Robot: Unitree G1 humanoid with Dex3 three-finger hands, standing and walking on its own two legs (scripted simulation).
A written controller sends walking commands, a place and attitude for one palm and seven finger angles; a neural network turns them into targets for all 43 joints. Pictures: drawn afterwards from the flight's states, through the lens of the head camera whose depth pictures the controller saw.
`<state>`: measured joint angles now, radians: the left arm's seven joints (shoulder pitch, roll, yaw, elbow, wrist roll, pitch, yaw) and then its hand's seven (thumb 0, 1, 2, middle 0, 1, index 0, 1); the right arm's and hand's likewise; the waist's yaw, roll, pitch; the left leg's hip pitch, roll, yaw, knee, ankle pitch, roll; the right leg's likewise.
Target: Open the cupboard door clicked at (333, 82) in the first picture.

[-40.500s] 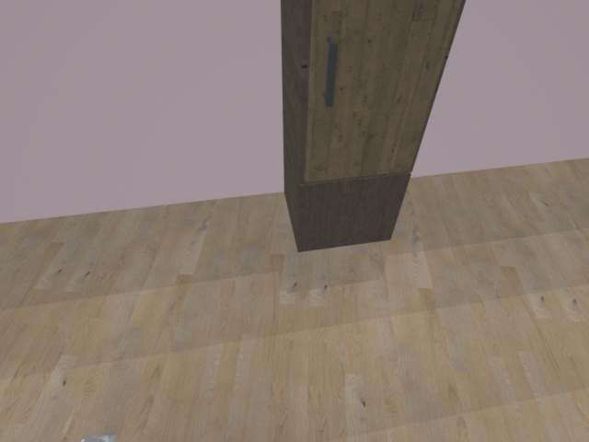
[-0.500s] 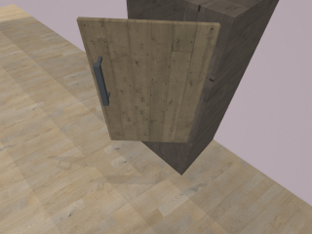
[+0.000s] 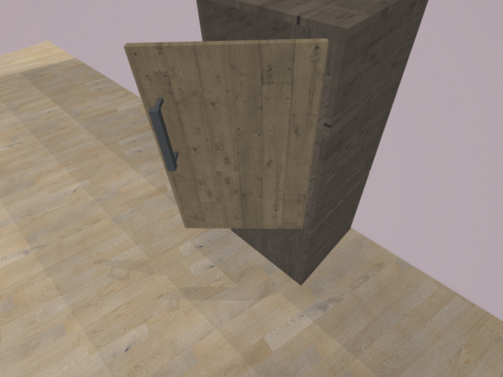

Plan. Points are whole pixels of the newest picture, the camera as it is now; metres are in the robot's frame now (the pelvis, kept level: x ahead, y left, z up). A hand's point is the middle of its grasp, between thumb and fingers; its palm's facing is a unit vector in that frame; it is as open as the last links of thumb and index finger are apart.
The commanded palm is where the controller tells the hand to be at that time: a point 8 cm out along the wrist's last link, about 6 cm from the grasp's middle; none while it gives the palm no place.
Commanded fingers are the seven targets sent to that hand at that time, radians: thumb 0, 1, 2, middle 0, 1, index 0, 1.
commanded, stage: come to a stop and stand still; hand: left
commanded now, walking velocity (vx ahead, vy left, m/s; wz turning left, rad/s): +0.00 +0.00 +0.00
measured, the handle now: (166, 136) +0.60 +0.23 +0.06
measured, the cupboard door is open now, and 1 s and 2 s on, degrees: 41 41 41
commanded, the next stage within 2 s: look again from close up in 0.76 s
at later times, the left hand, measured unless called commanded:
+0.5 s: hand out of the picture +0.03 +0.16 -0.17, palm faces +0.03 -0.98 -0.21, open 7.3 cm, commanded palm none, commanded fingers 0.00 0.90 0.90 -0.20 -0.30 -0.20 -0.30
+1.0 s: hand out of the picture +0.05 +0.17 -0.17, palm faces +0.04 -0.98 -0.21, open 7.4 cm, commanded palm none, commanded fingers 0.00 0.90 0.90 -0.20 -0.30 -0.20 -0.30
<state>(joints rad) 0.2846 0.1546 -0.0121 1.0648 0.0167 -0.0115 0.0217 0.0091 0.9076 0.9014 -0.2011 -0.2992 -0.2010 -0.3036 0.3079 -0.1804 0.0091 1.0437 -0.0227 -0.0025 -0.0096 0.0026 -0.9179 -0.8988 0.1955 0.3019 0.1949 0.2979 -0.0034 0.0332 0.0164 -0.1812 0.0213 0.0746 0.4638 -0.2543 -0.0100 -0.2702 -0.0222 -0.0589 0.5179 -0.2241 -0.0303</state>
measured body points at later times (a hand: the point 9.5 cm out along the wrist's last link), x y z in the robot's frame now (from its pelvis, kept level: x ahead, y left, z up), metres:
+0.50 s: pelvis +0.02 -0.01 +0.00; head +0.04 -0.02 +0.45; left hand +0.03 +0.21 -0.15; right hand +0.01 -0.22 -0.16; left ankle +0.00 +0.13 -0.74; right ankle +0.04 -0.10 -0.74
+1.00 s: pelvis +0.03 -0.01 +0.00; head +0.05 -0.01 +0.45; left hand +0.04 +0.22 -0.15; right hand +0.04 -0.23 -0.16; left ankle +0.00 +0.13 -0.74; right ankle +0.04 -0.10 -0.74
